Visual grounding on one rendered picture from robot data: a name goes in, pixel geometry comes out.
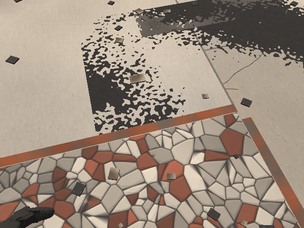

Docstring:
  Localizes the robot left hand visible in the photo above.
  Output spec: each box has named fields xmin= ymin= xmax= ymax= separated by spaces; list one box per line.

xmin=0 ymin=206 xmax=55 ymax=228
